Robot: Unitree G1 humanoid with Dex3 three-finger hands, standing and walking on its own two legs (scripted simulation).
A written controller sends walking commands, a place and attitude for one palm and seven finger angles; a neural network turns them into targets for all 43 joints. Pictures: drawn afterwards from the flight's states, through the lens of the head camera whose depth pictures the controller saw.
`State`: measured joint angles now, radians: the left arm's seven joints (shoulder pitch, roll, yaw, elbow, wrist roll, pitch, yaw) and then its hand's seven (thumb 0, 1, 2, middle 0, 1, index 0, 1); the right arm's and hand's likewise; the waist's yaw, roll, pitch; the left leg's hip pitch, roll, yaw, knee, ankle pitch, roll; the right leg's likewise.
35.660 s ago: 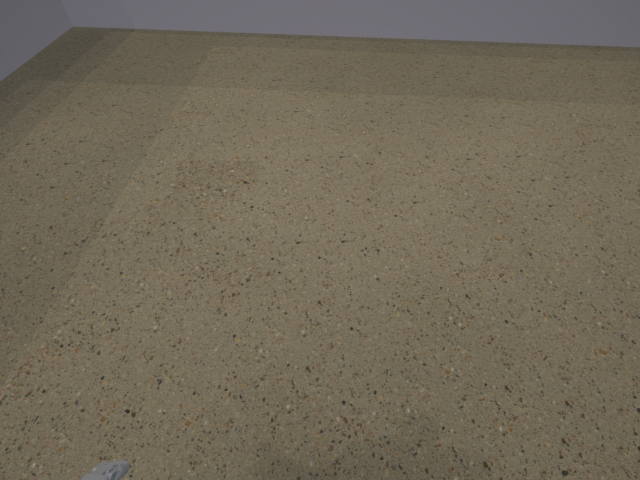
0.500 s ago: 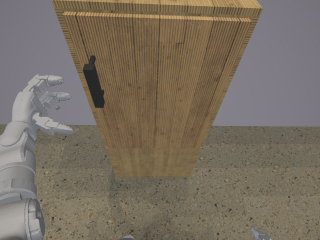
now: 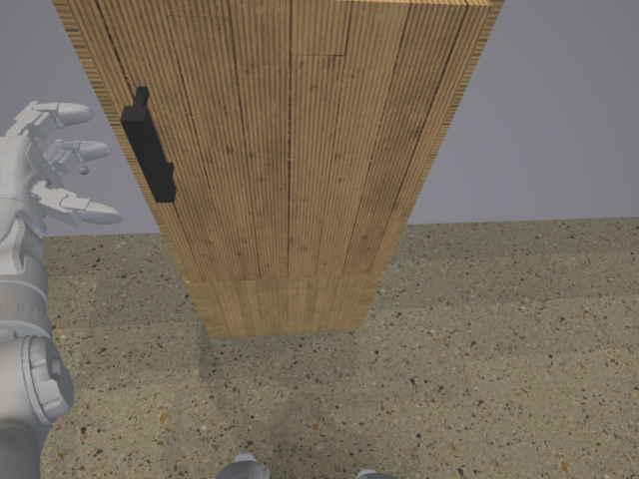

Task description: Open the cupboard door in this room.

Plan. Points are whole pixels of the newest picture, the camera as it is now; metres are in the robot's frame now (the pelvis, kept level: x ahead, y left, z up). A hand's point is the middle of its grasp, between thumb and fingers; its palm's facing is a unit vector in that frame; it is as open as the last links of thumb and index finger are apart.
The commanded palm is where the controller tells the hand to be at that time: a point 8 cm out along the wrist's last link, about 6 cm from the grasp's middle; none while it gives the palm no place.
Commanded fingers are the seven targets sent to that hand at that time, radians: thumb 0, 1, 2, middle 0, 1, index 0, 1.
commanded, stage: move the hooked fingers beside the handle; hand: left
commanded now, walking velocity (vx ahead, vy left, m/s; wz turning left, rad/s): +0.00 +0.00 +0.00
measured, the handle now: (154, 147) +0.50 +0.20 +0.11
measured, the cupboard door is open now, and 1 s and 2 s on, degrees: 0 0 0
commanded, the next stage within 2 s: slide the fingers in behind the handle in 0.78 s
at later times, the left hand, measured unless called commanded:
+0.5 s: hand (92, 170) +0.46 +0.26 +0.11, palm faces +0.07 -1.00 +0.01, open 14.0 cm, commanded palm +0.43 +0.31 +0.11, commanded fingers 0.00 -0.50 0.30 -0.30 -1.20 -0.30 -1.20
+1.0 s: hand (103, 166) +0.47 +0.25 +0.11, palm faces +0.05 -1.00 +0.01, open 14.0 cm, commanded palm +0.44 +0.30 +0.11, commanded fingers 0.00 -0.50 0.30 -0.30 -1.20 -0.30 -1.20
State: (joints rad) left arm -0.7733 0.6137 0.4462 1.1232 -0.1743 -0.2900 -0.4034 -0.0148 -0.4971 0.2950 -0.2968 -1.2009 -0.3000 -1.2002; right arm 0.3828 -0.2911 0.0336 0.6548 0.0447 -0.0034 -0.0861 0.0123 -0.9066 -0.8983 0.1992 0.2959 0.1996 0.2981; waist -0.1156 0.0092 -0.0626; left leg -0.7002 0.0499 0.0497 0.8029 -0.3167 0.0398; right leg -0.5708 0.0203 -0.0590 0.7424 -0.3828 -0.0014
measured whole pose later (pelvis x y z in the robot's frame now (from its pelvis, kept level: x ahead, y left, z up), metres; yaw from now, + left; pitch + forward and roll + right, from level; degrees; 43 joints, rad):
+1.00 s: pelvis +0.01 -0.01 +0.00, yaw +0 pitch +13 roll -3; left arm -0.78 0.59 0.43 1.11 -0.18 -0.28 -0.40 -0.01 -0.50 0.30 -0.30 -1.20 -0.30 -1.20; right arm 0.37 -0.29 0.03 0.63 0.05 0.04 -0.08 0.01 -0.91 -0.90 0.20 0.30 0.20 0.30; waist -0.11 0.01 -0.08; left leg -0.72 0.06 0.04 0.83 -0.34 0.03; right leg -0.59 0.03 -0.06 0.76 -0.41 -0.01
